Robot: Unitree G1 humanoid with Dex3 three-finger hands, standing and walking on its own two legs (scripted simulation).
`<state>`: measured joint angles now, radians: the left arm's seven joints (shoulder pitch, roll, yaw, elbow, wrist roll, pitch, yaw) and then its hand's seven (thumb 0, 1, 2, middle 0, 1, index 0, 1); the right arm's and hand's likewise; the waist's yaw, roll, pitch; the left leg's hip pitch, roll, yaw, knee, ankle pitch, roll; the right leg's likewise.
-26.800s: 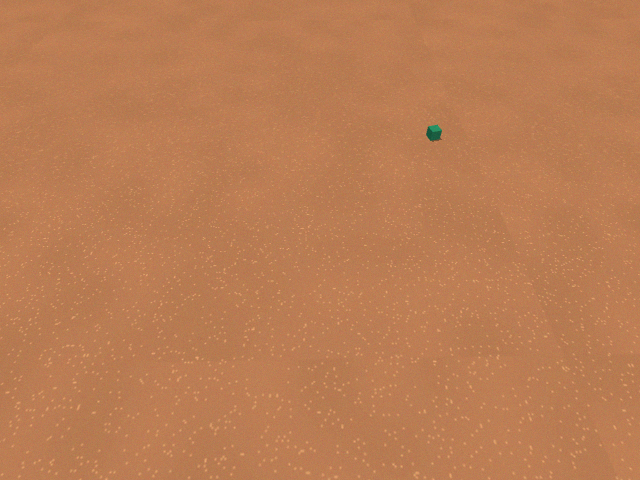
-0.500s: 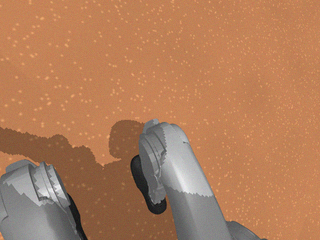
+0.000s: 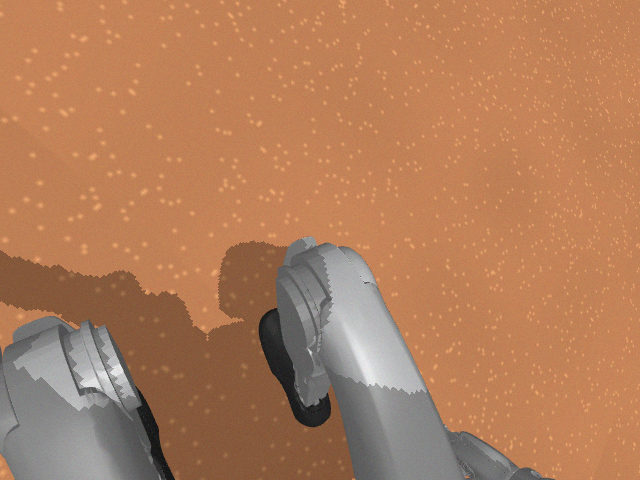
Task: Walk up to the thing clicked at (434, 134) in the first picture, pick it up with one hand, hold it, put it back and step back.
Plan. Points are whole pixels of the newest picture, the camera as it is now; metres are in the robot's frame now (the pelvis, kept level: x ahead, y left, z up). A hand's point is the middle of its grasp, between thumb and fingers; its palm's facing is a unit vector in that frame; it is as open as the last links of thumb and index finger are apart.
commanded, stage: withdraw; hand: left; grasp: from above
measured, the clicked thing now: out of the picture +0.42 +0.32 -0.28
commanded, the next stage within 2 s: home in 0.94 s
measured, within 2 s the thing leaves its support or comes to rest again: neither
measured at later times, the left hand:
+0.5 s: hand out of the picture +0.41 +0.36 -0.11, palm faces -0.32 -0.18 -0.93, open 13.0 cm
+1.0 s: hand out of the picture +0.38 +0.32 -0.14, palm faces -0.42 -0.09 -0.90, open 12.2 cm
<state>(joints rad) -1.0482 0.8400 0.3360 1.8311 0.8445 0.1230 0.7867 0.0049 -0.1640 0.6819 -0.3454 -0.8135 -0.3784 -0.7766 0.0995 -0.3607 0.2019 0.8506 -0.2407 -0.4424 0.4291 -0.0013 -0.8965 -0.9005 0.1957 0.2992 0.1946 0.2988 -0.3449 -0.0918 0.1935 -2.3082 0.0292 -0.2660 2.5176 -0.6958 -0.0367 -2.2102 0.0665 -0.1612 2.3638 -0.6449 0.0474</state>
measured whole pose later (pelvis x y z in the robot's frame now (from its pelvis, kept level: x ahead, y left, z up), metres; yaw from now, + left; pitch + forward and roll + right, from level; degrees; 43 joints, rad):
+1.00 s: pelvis -0.01 +0.00 +0.03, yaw +7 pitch +32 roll -7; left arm -0.84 0.63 -0.02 1.30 1.26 -0.26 0.42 0.00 -0.19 0.76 -0.34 -0.75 -0.35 -0.73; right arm 0.09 -0.30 0.01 0.76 -0.13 -0.08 0.12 0.00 -0.89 -0.90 0.20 0.30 0.20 0.30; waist -0.15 -0.05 -0.05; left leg -2.27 0.01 -0.13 2.35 -0.63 -0.02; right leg -2.19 0.01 -0.06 2.28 -0.65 0.03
